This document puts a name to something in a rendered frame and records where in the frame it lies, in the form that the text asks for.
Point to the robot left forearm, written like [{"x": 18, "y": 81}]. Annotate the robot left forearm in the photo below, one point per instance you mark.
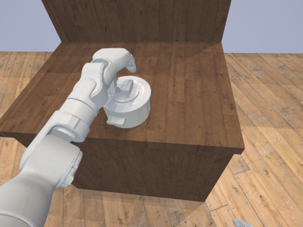
[{"x": 72, "y": 121}]

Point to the knob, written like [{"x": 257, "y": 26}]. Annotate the knob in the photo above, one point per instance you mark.
[{"x": 125, "y": 86}]

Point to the robot left hand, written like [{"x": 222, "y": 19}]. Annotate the robot left hand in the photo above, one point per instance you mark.
[{"x": 121, "y": 58}]

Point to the lid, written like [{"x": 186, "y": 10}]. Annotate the lid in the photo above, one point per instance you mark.
[{"x": 125, "y": 104}]

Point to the robot left upper arm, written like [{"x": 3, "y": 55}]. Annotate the robot left upper arm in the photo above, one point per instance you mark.
[{"x": 25, "y": 200}]

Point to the pot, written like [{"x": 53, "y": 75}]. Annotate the pot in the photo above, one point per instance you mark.
[{"x": 129, "y": 120}]

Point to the table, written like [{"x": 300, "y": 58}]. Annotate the table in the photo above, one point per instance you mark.
[{"x": 192, "y": 131}]

